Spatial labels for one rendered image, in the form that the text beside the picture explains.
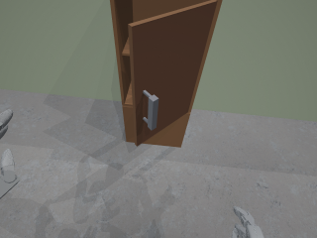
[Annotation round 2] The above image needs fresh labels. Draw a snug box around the cupboard door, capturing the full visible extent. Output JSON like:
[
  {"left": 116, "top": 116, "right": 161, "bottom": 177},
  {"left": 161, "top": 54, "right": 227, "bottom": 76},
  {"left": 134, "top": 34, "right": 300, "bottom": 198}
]
[{"left": 128, "top": 0, "right": 218, "bottom": 147}]

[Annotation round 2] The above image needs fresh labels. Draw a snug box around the right robot hand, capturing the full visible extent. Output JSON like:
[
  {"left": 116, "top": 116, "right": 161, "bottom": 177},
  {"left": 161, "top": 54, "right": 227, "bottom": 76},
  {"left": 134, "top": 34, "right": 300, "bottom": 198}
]
[{"left": 230, "top": 206, "right": 264, "bottom": 238}]

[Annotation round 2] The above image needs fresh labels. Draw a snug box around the handle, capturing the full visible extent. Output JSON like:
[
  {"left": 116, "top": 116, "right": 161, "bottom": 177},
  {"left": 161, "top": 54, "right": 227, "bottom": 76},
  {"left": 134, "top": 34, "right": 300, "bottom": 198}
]
[{"left": 143, "top": 90, "right": 159, "bottom": 131}]

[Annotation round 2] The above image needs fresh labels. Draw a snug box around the left robot hand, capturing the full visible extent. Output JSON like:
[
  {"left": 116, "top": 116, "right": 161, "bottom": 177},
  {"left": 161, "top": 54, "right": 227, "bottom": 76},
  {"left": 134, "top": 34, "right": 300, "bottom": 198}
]
[{"left": 0, "top": 109, "right": 21, "bottom": 199}]

